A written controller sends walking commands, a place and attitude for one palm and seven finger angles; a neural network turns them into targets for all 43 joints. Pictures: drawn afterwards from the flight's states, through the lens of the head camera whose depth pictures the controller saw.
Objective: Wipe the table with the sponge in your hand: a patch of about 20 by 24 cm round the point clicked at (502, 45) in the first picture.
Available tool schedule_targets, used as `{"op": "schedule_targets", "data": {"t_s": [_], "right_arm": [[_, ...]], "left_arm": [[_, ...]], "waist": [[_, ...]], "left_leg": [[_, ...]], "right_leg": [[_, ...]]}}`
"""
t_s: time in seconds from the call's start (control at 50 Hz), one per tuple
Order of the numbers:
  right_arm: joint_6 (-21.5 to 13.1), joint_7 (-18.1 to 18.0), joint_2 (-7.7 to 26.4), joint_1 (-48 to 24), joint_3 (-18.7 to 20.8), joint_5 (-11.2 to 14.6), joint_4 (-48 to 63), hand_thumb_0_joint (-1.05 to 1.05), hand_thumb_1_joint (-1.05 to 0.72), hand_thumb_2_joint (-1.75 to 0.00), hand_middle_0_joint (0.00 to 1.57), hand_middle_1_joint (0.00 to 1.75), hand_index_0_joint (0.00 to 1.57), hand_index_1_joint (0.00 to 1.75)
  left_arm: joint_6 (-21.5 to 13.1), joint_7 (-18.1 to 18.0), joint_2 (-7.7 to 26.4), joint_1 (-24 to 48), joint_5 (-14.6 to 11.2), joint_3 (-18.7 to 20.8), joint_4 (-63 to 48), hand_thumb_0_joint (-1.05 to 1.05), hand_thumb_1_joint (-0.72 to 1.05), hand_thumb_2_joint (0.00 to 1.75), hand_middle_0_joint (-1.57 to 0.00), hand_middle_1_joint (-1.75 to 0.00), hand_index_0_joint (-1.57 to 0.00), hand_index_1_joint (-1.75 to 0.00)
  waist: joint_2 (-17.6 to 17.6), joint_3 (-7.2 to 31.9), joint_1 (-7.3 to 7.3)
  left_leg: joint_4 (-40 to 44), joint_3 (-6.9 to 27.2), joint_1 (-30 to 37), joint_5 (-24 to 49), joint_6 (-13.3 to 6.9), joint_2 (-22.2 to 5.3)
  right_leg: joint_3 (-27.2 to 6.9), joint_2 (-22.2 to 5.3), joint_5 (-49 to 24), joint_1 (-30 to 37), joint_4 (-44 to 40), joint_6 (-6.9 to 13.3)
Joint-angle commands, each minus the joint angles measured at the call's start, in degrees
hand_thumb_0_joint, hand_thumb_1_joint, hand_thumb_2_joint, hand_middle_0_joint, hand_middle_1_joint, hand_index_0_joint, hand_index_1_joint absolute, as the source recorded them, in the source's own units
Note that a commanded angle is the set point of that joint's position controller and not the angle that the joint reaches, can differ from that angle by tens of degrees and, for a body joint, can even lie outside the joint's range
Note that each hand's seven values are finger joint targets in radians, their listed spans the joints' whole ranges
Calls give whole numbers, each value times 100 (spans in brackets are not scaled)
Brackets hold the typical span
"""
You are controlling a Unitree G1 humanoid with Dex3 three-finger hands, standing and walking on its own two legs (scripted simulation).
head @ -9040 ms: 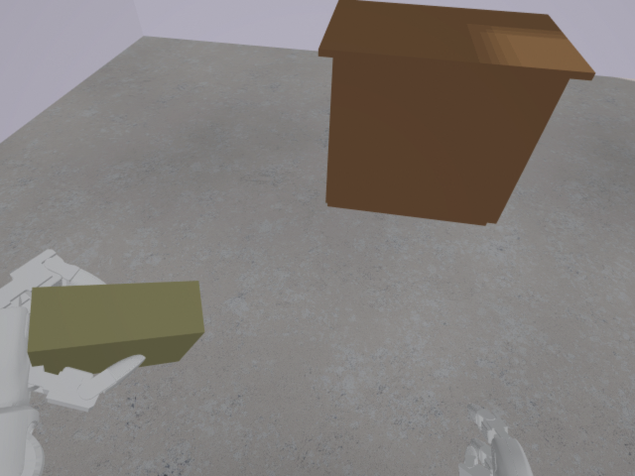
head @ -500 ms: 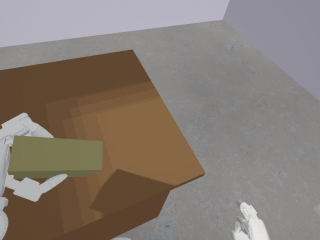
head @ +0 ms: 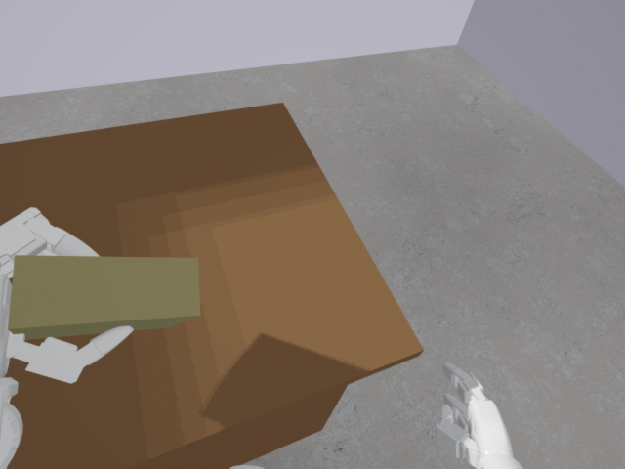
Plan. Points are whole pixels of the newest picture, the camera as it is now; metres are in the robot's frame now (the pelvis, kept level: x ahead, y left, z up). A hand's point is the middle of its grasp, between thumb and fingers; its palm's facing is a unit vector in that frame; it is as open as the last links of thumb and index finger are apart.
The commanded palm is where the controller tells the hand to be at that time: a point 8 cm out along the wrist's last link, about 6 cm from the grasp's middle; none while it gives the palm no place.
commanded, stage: look again from close up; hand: left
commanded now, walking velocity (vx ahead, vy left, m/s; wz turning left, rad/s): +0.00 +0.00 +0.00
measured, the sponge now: (135, 298) +0.24 +0.21 +0.14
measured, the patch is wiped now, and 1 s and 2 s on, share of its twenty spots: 0.00 0.00 0.00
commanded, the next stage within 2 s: shuffle to correct the standing spot in 0.26 s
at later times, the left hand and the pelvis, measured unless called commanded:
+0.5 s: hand (112, 301) +0.22 +0.22 +0.16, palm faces +0.36 -0.84 -0.40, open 9.5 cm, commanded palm +0.16 +0.25 +0.18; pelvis +0.00 -0.03 +0.00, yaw -1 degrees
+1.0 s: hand (141, 330) +0.20 +0.18 +0.16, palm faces +0.32 -0.86 -0.41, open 9.5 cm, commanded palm +0.14 +0.22 +0.18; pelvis -0.02 -0.05 -0.01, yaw -2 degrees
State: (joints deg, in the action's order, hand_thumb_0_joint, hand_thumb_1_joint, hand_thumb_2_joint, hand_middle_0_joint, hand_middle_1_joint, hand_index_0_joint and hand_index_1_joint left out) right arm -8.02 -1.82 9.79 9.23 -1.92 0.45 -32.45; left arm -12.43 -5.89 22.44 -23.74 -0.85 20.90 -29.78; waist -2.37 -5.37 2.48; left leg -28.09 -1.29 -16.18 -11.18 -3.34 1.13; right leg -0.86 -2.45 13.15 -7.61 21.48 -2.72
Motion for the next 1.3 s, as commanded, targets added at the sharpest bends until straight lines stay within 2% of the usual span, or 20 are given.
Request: {"op": "schedule_targets", "data": {"t_s": [0.0,0.06,0.24,0.34,0.36,0.52,0.64,0.68,0.74,0.76,0.8,0.84,0.86,0.94,0.96,1.0,1.06,1.16,1.22,1.28], "right_arm": [[-237,-120,868,-204,415,51,765,0,-90,-90,20,30,20,30],[-201,-144,872,-223,402,51,758,0,-90,-90,20,30,20,30],[-219,-183,879,-304,440,83,755,0,-90,-90,20,30,20,30],[-168,-187,876,-299,456,92,734,0,-90,-90,20,30,20,30],[-153,-187,882,-255,436,79,749,0,-90,-90,20,30,20,30],[-128,-135,867,-266,489,101,919,0,-90,-90,20,30,20,30],[-126,-74,824,-293,501,72,1020,0,-90,-90,20,30,20,30],[-126,-60,834,-207,536,47,1077,0,-90,-90,20,30,20,30],[-125,-76,799,-158,560,72,1039,0,-90,-90,20,30,20,30],[-103,-89,802,-96,559,50,1025,0,-90,-90,20,30,20,30],[-136,-131,797,-139,570,46,1016,0,-90,-90,20,30,20,30],[-132,-170,790,-213,549,59,932,0,-90,-90,20,30,20,30],[-103,-179,756,-168,503,11,895,0,-90,-90,20,30,20,30],[-155,-209,851,-338,521,63,941,0,-90,-90,20,30,20,30],[-137,-200,856,-257,517,46,941,0,-90,-90,20,30,20,30],[-139,-154,871,-216,554,36,975,0,-90,-90,20,30,20,30],[-153,-100,858,-95,540,44,968,0,-90,-90,20,30,20,30],[-205,-101,826,41,550,-18,883,0,-90,-90,20,30,20,30],[-274,-141,818,32,602,-33,874,0,-90,-90,20,30,20,30],[-275,-171,808,-56,592,-88,830,0,-90,-90,20,30,20,30]], "left_arm": [[-296,-124,758,383,-83,498,-1058,0,10,130,-120,-160,-120,-160],[-265,-134,653,403,-73,391,-906,0,10,130,-120,-160,-120,-160],[-255,-181,895,333,-84,599,-1031,0,10,130,-120,-160,-120,-160],[-200,-169,877,170,-123,644,-798,0,10,130,-120,-160,-120,-160],[-207,-140,717,254,-141,476,-798,0,10,130,-120,-160,-120,-160],[-256,-83,876,284,-203,620,-1195,0,10,130,-120,-160,-120,-160],[-326,-18,1010,-17,-247,864,-1442,0,10,130,-120,-160,-120,-160],[-391,46,972,-10,-294,851,-1575,0,10,130,-120,-160,-120,-160],[-323,51,1022,-240,-347,969,-1395,0,10,130,-120,-160,-120,-160],[-312,72,866,-140,-388,794,-1440,0,10,130,-120,-160,-120,-160],[-297,50,994,36,-410,840,-1485,0,10,130,-120,-160,-120,-160],[-229,-39,1059,73,-380,873,-1472,0,10,130,-120,-160,-120,-160],[-195,-37,911,71,-401,729,-1379,0,10,130,-120,-160,-120,-160],[-194,-86,1100,181,-350,916,-1539,0,10,130,-120,-160,-120,-160],[-199,-52,928,75,-351,798,-1420,0,10,130,-120,-160,-120,-160],[-197,-29,1022,61,-285,880,-1449,0,10,130,-120,-160,-120,-160],[-217,-9,959,-169,-295,827,-1493,0,10,130,-120,-160,-120,-160],[-337,52,1057,-371,-376,922,-1642,0,10,130,-120,-160,-120,-160],[-503,83,1214,-278,-358,1081,-1786,0,10,130,-120,-160,-120,-160],[-596,107,1241,-283,-356,1195,-1750,0,10,130,-120,-160,-120,-160]], "waist": [[710,1179,-151],[705,1083,-165],[659,1045,-146],[376,1015,-148],[349,963,-171],[753,1145,-80],[1012,1220,-61],[961,1227,-69],[484,1318,-122],[289,1276,-164],[132,1037,-200],[173,961,-229],[37,970,-249],[830,982,-210],[1062,964,-207],[1136,882,-165],[845,1017,-172],[461,1268,-190],[656,1349,-202],[1102,1335,-203]], "left_leg": [[836,561,433,31,211,-737],[836,515,384,-147,179,-669],[708,450,419,-120,147,-563],[572,372,502,97,140,-553],[626,421,483,150,158,-571],[588,442,613,1090,142,-1012],[399,462,330,1107,90,-1261],[251,500,114,973,75,-1311],[-81,280,302,39,230,-967],[-181,250,258,-374,271,-818],[-421,195,327,-982,320,-607],[-644,203,671,-1049,316,-533],[-439,291,542,-1021,262,-607],[670,822,166,-1089,113,-1105],[854,923,-165,-1407,25,-1245],[882,1047,-593,-1512,-60,-1407],[494,776,-315,-876,27,-1201],[-348,425,192,984,226,-953],[-420,518,349,1544,224,-1020],[130,883,62,1714,26,-1513]], "right_leg": [[114,-46,-640,232,-177,316],[86,-50,-618,163,-259,317],[-73,-93,-643,67,-311,361],[-157,-128,-806,-40,-388,361],[-106,-100,-769,-72,-385,357],[24,15,-952,-74,48,250],[53,41,-873,-193,351,284],[37,23,-890,-171,414,318],[-361,-113,-904,-498,34,441],[-449,-202,-736,-648,-58,505],[-752,-395,-14,-1215,-306,630],[-948,-497,624,-1765,-507,736],[-757,-420,670,-1629,-422,676],[-278,85,445,-943,189,352],[-114,164,537,-664,355,284],[-21,151,390,-251,526,283],[-33,127,-74,-258,194,321],[-312,-192,-1486,-505,132,559],[-322,-231,-1791,-615,331,589],[7,62,-994,-380,759,388]]}}
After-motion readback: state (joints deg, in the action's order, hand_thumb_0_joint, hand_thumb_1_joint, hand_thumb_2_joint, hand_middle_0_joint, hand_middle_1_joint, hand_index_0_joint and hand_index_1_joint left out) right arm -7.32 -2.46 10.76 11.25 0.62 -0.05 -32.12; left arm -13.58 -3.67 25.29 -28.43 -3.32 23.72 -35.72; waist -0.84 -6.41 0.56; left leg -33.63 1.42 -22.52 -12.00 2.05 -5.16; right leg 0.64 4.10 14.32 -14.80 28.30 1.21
